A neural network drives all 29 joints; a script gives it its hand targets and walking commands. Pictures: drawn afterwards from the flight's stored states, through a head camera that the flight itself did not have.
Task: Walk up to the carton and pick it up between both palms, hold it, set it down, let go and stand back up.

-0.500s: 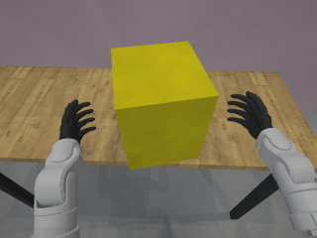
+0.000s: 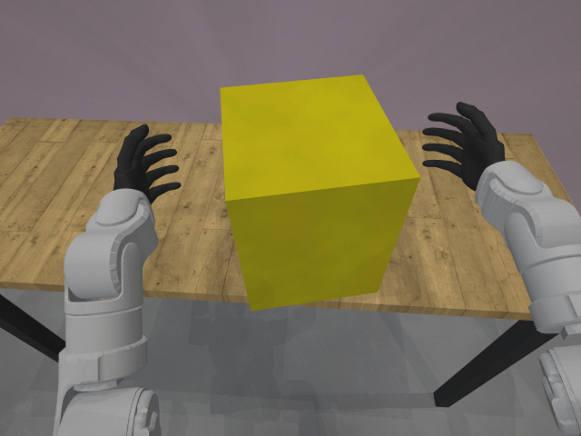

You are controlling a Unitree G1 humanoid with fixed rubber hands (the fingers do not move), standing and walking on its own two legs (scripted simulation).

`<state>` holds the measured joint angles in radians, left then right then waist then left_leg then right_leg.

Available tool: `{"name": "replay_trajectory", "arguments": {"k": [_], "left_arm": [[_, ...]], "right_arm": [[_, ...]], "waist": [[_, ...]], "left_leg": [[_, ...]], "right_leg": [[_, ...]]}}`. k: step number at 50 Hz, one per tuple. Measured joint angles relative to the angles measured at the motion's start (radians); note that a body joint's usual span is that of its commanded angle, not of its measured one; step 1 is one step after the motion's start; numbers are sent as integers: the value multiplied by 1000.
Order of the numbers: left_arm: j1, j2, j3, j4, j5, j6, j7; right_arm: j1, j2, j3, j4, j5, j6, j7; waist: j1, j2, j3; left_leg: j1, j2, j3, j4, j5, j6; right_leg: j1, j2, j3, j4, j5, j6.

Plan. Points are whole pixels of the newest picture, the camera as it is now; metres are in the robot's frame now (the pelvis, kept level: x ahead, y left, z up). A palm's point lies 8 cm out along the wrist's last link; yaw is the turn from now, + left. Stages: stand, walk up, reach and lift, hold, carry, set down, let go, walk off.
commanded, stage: reach and lift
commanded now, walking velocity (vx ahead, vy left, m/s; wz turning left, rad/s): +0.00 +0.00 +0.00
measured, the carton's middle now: (304, 197) +0.42 +0.04 +0.09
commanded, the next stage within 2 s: none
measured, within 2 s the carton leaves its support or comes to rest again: neither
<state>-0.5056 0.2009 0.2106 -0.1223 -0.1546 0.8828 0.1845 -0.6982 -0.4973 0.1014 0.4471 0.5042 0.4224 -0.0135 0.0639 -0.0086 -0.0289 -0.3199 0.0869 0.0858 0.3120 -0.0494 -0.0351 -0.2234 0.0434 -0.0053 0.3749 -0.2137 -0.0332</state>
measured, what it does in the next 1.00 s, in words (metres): stands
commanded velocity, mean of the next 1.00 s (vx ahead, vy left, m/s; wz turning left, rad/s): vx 0.00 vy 0.00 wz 0.00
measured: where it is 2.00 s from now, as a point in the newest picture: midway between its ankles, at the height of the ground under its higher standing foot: outside the picture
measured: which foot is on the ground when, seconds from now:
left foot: down 0.00-1.00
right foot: down 0.00-1.00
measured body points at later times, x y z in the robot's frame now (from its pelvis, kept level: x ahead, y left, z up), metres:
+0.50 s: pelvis +0.01 +0.00 +0.00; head +0.04 +0.01 +0.45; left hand +0.40 +0.26 +0.22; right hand +0.49 -0.16 +0.22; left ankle +0.06 +0.15 -0.74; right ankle -0.02 -0.09 -0.74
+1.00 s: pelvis +0.01 +0.01 +0.00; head +0.05 +0.01 +0.45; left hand +0.44 +0.26 +0.22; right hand +0.52 -0.14 +0.24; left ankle +0.06 +0.15 -0.74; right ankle -0.02 -0.09 -0.74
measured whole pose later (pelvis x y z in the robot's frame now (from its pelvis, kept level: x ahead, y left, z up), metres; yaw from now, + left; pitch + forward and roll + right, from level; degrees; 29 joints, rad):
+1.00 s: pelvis +0.01 +0.01 +0.00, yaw +2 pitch +9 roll -2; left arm -1.03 0.28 0.14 0.52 -0.18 0.71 0.18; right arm -1.26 -0.53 0.16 1.08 0.51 0.38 0.04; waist 0.12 0.02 -0.09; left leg -0.45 0.08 0.04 0.35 -0.06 -0.03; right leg -0.30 0.04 -0.04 0.33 -0.19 -0.02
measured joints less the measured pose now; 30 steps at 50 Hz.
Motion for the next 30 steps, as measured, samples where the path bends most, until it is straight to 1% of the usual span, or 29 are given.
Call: {"name": "replay_trajectory", "arguments": {"k": [14,30], "left_arm": [[-164,54,-10,151,-20,-2,-5],[-376,104,-48,380,-56,-35,9]], "right_arm": [[-186,-28,29,169,26,12,9],[-407,-43,44,386,36,22,32]], "waist": [[13,11,-32],[35,23,-68]], "left_leg": [[-47,1,-19,22,-11,0],[-115,0,-37,49,-19,3]], "right_leg": [[-24,2,-16,-13,2,3],[-70,3,-32,-19,6,7]]}}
